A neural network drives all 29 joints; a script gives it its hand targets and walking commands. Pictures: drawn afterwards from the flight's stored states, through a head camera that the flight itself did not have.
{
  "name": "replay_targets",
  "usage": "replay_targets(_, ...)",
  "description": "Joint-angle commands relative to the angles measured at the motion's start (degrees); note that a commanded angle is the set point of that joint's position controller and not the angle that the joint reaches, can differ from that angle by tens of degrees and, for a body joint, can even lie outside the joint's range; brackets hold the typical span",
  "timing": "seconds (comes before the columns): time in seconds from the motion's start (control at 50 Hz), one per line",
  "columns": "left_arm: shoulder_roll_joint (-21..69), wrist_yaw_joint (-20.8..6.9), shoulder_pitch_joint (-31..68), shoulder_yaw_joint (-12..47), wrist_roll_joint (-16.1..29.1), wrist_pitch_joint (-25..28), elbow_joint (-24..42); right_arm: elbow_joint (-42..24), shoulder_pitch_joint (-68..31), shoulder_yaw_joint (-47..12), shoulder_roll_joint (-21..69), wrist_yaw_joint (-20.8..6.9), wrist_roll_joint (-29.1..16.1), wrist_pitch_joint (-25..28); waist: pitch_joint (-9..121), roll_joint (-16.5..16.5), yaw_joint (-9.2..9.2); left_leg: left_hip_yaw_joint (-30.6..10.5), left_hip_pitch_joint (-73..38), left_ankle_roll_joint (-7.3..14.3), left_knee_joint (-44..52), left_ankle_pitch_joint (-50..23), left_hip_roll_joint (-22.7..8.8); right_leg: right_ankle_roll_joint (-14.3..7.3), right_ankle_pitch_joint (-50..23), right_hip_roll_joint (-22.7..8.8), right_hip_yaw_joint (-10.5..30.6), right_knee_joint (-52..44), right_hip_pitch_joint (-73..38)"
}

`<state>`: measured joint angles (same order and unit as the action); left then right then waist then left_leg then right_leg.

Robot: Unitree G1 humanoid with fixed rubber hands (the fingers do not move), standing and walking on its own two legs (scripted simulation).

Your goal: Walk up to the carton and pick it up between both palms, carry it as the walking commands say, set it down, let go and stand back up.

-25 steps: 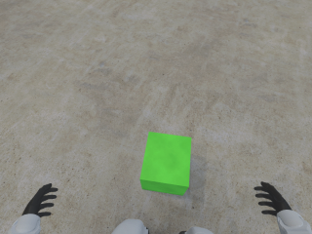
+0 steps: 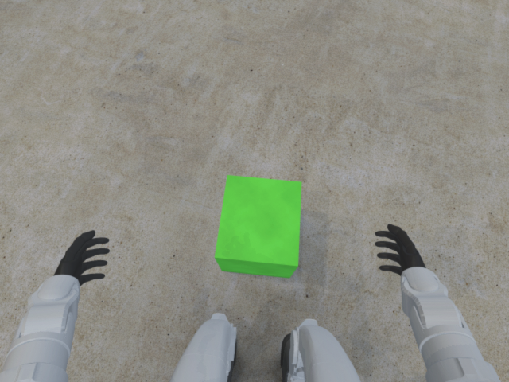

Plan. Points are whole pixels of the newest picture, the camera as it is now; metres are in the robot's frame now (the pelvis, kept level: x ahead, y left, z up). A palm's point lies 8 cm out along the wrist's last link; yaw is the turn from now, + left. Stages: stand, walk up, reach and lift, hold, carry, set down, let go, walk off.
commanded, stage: reach and lift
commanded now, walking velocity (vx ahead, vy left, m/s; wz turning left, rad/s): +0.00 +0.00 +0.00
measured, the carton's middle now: (259, 228) +0.50 +0.02 -0.60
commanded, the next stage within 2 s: none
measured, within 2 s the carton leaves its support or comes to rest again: neither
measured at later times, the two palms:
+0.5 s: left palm (129, 205) +0.38 +0.28 -0.12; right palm (379, 220) +0.38 -0.20 -0.13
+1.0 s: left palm (158, 170) +0.49 +0.25 -0.16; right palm (358, 184) +0.48 -0.18 -0.17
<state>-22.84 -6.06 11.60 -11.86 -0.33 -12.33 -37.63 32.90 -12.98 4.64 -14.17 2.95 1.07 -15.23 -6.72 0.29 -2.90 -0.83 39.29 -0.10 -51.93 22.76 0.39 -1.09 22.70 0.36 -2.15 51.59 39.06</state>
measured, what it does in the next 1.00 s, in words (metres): lowers itself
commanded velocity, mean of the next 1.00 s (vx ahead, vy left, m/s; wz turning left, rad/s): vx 0.00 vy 0.00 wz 0.00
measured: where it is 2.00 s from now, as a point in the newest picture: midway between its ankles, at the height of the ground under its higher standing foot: (257, 380)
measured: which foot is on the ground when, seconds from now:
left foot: down 0.00-1.00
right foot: down 0.00-1.00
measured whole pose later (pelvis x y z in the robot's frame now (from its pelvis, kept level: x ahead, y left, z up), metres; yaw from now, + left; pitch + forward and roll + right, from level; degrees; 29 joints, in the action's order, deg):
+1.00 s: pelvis -0.03 +0.02 -0.07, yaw -2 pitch +46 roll -1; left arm -21.3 -5.5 64.4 -19.6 0.9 -7.6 -53.9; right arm 46.3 -61.1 18.3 -13.9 2.2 -0.3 -9.0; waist 3.7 -0.1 -0.8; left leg -0.2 88.8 1.3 -61.3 18.7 1.4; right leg 0.8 18.0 0.9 0.5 60.1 88.3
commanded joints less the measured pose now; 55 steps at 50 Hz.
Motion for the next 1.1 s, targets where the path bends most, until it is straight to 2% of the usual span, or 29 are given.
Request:
replay_targets(0.0,-9.64,0.39,10.67,-1.5,1.31,0.44,3.38,-3.6,-9.5,2.13,-7.43,0.33,-0.43,0.57,25.13,-0.54,0.79,0.92,-0.18,-0.9,3.77,-15.81,1.45,3.83,-16.7,0.47,4.62,-3.38,-11.32)
replay_targets(0.2,-8.59,1.95,28.06,-0.84,3.06,-1.18,-0.68,1.03,-26.52,5.37,-9.91,-1.75,-2.23,0.52,36.32,-2.75,1.0,-0.52,3.42,-1.75,2.38,-9.77,0.13,2.79,-7.24,1.02,1.77,-0.13,3.25)
replay_targets(0.34,-8.27,2.75,39.15,-1.25,3.59,-1.11,-3.66,4.71,-37.23,7.23,-10.03,-1.92,-3.3,0.97,43.9,-2.53,0.82,-0.53,5.19,-1.64,0.97,-8.91,0.24,2.97,-5.92,1.51,0.87,0.98,9.51)
replay_targets(0.44,-7.22,2.71,45.47,-1.62,3.61,0.07,-5.57,6.87,-42.63,9.06,-9.9,-1.52,-3.01,2.28,48.51,-1.99,1.63,-0.64,6.61,-1.47,-0.52,-12.0,0.59,2.96,-8.23,2.04,0.51,2.28,12.78)
replay_targets(0.58,-6.72,2.74,53.52,-2.98,3.09,2.34,-7.4,8.27,-48.89,11.35,-9.92,-1.3,-2.66,4.92,55.62,-2.04,2.7,-1.44,6.37,-1.22,-3.45,-20.85,1.23,2.88,-14.19,2.65,0.66,4.64,17.27)
replay_targets(0.72,-7.24,2.18,60.07,-5.67,2.09,4.25,-10.09,9.06,-54.65,12.17,-8.51,-1.26,-3.26,6.6,62.6,-2.76,1.96,-1.68,6.94,-1.04,-6.44,-30.51,1.61,3.31,-21.45,2.78,1.14,6.89,20.67)
replay_targets(0.8,-7.55,1.61,63.87,-7.09,1.72,4.97,-11.32,8.87,-58.74,12.67,-7.92,-1.18,-2.94,6.86,66.36,-2.35,1.31,-1.31,9.73,-1.04,-7.5,-33.23,1.68,3.6,-25.29,2.79,1.5,7.82,21.18)
replay_targets(0.9,-7.33,0.86,63.41,-8.4,1.31,5.56,-11.27,8.53,-57.95,14.12,-7.05,-0.72,-1.66,7.17,70.97,-1.02,1.86,-0.87,12.86,-0.83,-7.74,-36.62,1.73,3.69,-32.59,2.82,2.06,8.6,17.37)
replay_targets(0.98,-7.58,0.27,64.59,-9.16,0.97,5.91,-9.98,6.31,-59.2,15.03,-6.29,-0.59,-0.79,7.37,70.9,-0.53,1.76,-0.71,16.13,-0.56,-7.94,-36.78,1.6,3.86,-33.69,2.71,2.38,8.98,17.65)
replay_targets(1.08,-7.59,-0.25,66.31,-9.29,0.3,5.62,-11.22,6.85,-61.14,15.47,-5.1,-0.6,-0.35,6.72,66.63,-0.25,1.49,0.3,22.78,-0.46,-9.53,-29.99,1.86,4.19,-28.16,2.69,2.0,10.78,21.15)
